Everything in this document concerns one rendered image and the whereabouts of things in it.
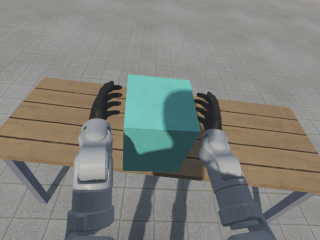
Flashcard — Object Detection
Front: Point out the robot right forearm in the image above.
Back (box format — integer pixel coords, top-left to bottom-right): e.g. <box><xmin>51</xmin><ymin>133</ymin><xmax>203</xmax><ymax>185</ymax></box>
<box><xmin>198</xmin><ymin>128</ymin><xmax>277</xmax><ymax>240</ymax></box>

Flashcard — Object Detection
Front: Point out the left robot hand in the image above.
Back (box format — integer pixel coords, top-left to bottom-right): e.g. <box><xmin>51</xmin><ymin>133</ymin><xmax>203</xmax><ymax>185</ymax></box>
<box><xmin>89</xmin><ymin>81</ymin><xmax>122</xmax><ymax>120</ymax></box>

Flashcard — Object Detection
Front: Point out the table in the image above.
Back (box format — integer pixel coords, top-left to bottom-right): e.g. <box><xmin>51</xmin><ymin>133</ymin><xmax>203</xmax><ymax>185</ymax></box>
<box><xmin>0</xmin><ymin>77</ymin><xmax>320</xmax><ymax>224</ymax></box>

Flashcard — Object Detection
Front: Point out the robot right upper arm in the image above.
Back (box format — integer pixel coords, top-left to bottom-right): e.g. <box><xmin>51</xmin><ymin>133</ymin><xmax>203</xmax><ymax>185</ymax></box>
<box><xmin>227</xmin><ymin>230</ymin><xmax>275</xmax><ymax>240</ymax></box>

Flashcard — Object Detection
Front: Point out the right robot hand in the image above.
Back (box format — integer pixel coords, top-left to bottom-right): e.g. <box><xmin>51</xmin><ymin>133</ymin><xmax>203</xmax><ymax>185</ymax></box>
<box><xmin>194</xmin><ymin>92</ymin><xmax>222</xmax><ymax>132</ymax></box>

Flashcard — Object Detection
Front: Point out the robot left forearm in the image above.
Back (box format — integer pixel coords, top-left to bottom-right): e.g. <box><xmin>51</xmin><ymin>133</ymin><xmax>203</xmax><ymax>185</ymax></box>
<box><xmin>64</xmin><ymin>118</ymin><xmax>115</xmax><ymax>240</ymax></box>

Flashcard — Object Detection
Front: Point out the carton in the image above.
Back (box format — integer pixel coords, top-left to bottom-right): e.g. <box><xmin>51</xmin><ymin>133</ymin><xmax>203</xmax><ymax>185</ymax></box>
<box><xmin>122</xmin><ymin>74</ymin><xmax>201</xmax><ymax>172</ymax></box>

